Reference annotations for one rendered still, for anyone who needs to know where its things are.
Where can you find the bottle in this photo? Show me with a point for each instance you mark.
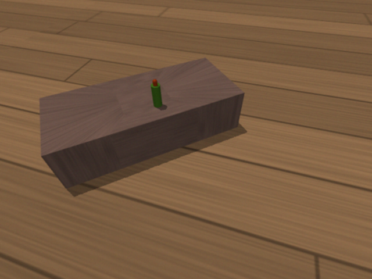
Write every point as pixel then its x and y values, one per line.
pixel 156 94

